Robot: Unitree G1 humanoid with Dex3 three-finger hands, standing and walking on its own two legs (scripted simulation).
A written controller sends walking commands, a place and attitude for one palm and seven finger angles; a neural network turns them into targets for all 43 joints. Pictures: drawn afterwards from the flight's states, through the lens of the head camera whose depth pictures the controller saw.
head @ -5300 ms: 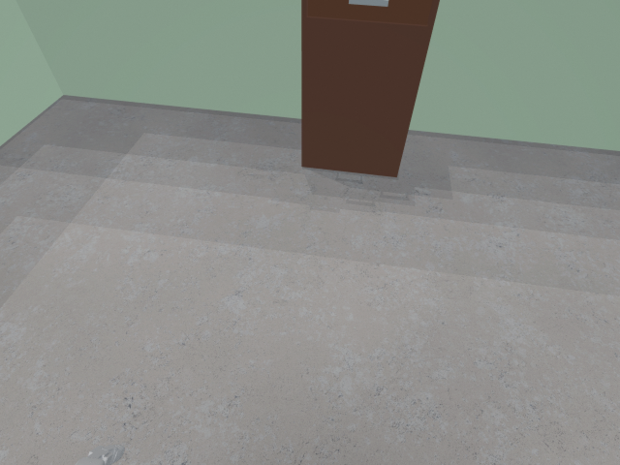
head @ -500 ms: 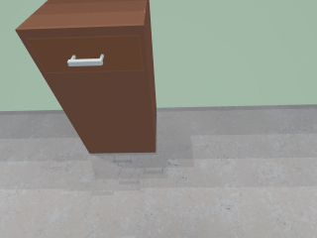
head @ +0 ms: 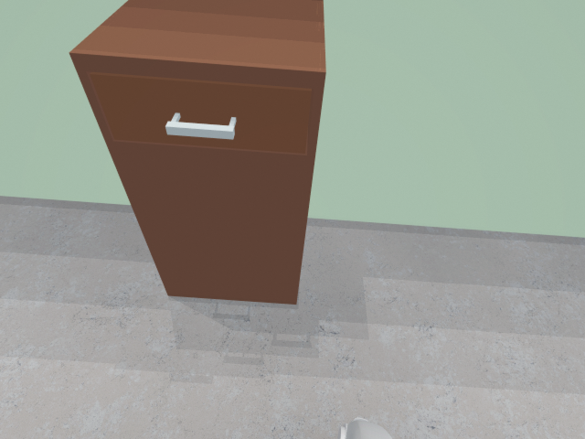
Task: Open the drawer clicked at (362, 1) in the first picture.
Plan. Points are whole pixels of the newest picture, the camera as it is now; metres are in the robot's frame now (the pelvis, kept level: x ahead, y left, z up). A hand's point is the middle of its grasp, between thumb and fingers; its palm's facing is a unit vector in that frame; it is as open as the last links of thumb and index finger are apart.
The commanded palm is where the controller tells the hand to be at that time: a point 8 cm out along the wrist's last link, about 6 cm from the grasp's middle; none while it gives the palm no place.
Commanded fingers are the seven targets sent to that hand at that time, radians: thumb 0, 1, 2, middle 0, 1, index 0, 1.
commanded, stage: take the last steps up to it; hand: left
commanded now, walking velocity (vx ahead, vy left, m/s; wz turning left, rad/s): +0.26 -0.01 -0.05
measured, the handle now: (202, 124) +0.70 +0.25 +0.04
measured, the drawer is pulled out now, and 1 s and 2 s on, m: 0.00 0.00 0.00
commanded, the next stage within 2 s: come to a stop and stand still in 0.32 s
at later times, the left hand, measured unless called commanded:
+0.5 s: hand (215, 388) +0.23 +0.14 -0.17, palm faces +0.02 -0.97 -0.23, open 7.1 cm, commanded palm none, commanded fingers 0.00 0.90 0.90 -0.20 -0.30 -0.20 -0.30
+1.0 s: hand (200, 410) +0.20 +0.16 -0.18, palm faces -0.01 -0.96 -0.28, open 7.4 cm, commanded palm none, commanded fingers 0.00 0.90 0.90 -0.20 -0.30 -0.20 -0.30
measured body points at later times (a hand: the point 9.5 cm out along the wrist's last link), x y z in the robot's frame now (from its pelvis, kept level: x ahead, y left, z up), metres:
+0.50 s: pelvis +0.16 -0.04 +0.00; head +0.18 -0.05 +0.45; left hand +0.23 +0.19 -0.15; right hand +0.16 -0.27 -0.17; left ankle +0.18 +0.10 -0.69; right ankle +0.19 -0.13 -0.74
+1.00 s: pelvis +0.16 -0.04 -0.02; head +0.19 -0.06 +0.43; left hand +0.20 +0.21 -0.16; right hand +0.24 -0.27 -0.17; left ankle +0.24 +0.10 -0.74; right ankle +0.13 -0.16 -0.75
